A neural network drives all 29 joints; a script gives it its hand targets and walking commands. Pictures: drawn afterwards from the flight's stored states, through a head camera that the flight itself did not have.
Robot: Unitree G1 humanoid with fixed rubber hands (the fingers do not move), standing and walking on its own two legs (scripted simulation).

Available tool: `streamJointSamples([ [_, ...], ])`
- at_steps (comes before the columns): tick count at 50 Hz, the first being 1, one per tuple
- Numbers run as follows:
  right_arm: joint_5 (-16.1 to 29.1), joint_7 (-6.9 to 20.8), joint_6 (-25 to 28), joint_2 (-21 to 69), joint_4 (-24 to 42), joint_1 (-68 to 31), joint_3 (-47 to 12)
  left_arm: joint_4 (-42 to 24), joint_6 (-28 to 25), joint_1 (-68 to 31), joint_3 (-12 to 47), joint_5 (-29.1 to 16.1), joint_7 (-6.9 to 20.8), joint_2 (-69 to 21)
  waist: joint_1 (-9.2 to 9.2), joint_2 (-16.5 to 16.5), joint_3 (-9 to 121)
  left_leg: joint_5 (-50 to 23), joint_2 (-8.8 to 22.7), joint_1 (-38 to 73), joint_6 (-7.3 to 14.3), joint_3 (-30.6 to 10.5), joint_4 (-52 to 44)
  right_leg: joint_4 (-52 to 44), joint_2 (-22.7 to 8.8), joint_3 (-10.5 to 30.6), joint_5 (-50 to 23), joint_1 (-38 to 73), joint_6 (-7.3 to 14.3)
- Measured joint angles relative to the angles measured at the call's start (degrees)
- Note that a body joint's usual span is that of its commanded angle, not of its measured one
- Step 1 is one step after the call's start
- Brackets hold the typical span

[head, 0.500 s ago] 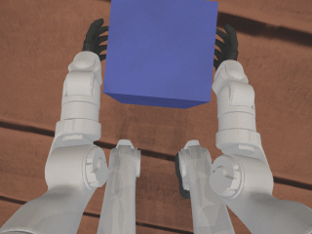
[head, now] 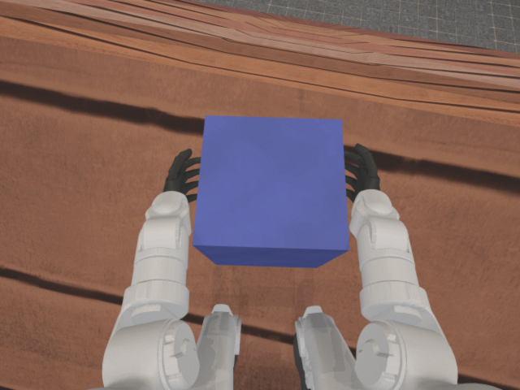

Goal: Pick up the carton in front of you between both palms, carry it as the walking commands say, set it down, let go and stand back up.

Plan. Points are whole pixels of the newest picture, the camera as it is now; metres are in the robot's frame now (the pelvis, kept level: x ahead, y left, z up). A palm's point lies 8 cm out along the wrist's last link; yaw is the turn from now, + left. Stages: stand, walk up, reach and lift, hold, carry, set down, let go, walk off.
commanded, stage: reach and lift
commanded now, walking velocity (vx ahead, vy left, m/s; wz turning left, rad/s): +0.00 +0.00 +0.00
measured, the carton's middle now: (269, 203) +0.41 +0.01 -0.10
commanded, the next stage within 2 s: hold in 1.60 s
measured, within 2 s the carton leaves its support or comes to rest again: neither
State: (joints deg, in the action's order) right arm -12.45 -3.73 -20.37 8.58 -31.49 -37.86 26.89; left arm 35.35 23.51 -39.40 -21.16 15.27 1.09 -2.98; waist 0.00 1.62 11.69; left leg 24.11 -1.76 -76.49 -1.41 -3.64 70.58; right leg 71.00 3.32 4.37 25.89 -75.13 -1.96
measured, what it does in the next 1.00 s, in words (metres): rises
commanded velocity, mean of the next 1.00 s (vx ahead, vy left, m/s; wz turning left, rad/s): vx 0.00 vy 0.00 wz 0.00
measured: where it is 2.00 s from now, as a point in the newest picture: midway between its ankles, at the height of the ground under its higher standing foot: (266, 378)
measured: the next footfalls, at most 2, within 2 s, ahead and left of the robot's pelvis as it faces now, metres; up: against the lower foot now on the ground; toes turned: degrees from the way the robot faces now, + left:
none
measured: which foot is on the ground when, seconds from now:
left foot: down 0.00-1.00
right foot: down 0.00-1.00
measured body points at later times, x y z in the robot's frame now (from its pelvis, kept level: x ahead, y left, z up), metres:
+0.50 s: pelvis +0.04 -0.01 +0.11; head +0.06 -0.01 +0.56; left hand +0.36 +0.15 +0.10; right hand +0.37 -0.15 +0.11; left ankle +0.07 +0.13 -0.61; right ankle +0.06 -0.13 -0.61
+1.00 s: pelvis +0.04 +0.00 +0.13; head +0.03 +0.00 +0.58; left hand +0.34 +0.15 +0.14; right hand +0.36 -0.15 +0.14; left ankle +0.07 +0.13 -0.61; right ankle +0.06 -0.13 -0.61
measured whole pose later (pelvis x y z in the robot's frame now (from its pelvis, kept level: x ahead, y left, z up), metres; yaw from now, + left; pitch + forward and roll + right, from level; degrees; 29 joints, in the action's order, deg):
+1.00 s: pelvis +0.04 +0.00 +0.13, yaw +0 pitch -4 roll +0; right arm -17.4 1.3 -33.5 9.7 -20.8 -18.8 18.6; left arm 19.8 36.9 -16.9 -14.6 17.4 1.1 -9.2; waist 0.8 -0.2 -2.1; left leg 10.8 -0.7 -10.1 -0.7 -3.5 24.3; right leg 24.6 1.1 5.5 12.1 -9.0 -0.9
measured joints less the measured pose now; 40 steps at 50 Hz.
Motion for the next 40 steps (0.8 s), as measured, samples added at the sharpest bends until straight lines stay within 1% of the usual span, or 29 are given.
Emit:
streamJointSamples([
  [8,0.33,0.39,0.26,1.63,2.07,8.42,-2.79,-3.65,-0.23,9.76,2.10,-1.23,-0.11,-1.61,-0.52,-0.18,-1.49,-2.45,0.41,14.77,-0.15,-0.49,-11.03,-11.08,-0.37,-0.23,-2.53,14.78,0.81],
  [12,0.67,0.62,-0.40,1.81,2.43,11.43,-3.55,-4.54,0.63,12.87,2.91,-1.01,-0.27,-2.34,0.15,0.19,-2.91,-3.76,0.67,23.18,-0.11,-0.21,-16.72,-16.45,-0.51,0.18,-3.88,22.90,1.04],
  [17,-0.25,0.90,-1.78,2.06,3.12,13.62,-4.61,-6.06,2.11,15.71,3.70,-1.01,-0.36,-2.78,0.63,0.09,-4.47,-5.66,0.79,33.63,-0.16,-0.21,-23.89,-23.23,-0.88,0.32,-5.59,33.15,1.35],
  [21,-0.93,1.21,-3.94,2.05,4.69,16.12,-6.07,-7.73,4.25,18.29,5.06,-1.27,-0.52,-3.02,1.16,-0.25,-5.38,-7.36,1.04,42.09,-0.11,-0.10,-29.94,-29.13,-1.07,0.56,-7.28,41.46,1.50],
  [24,-0.97,1.40,-6.02,1.34,6.73,18.50,-8.33,-9.51,5.73,20.61,6.12,-1.14,-0.63,-3.65,1.17,-0.79,-6.14,-8.87,1.13,48.42,-0.04,-0.25,-34.63,-33.92,-1.33,0.50,-8.81,47.88,1.52],
  [29,-1.65,2.45,-9.92,0.65,9.04,20.73,-9.98,-12.43,8.95,23.69,6.80,-0.50,-0.87,-5.12,0.90,-1.43,-8.04,-11.14,1.22,58.09,0.24,-0.20,-41.34,-40.72,-1.73,0.65,-11.12,57.57,1.47],
  [33,-3.22,3.72,-11.87,0.76,8.99,20.34,-9.32,-13.40,11.26,23.96,6.39,0.69,-0.59,-5.86,0.54,-1.82,-9.86,-11.94,1.31,62.54,0.34,-0.17,-43.61,-43.32,-1.82,0.70,-12.10,62.17,1.48],
  [37,-4.26,4.08,-13.11,0.99,9.48,19.44,-8.93,-13.74,12.45,23.00,5.67,1.26,-0.05,-6.03,0.54,-2.05,-11.54,-12.35,1.20,64.50,0.51,0.01,-44.45,-44.08,-1.98,0.89,-12.52,64.05,1.35],
  [40,-4.83,4.48,-13.05,1.19,9.68,18.83,-8.45,-14.41,12.77,22.55,5.66,1.60,-0.09,-6.15,0.58,-2.10,-12.26,-12.68,1.15,65.04,0.58,-0.08,-44.86,-44.67,-2.07,0.82,-12.87,64.71,1.28],
])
